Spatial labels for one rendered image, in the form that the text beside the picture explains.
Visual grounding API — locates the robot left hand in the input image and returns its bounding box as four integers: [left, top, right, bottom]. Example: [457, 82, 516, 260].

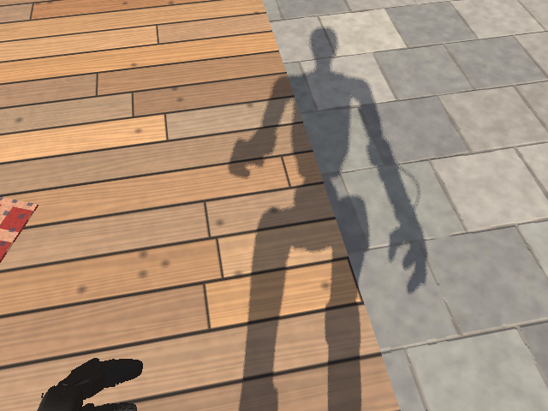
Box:
[37, 358, 143, 411]

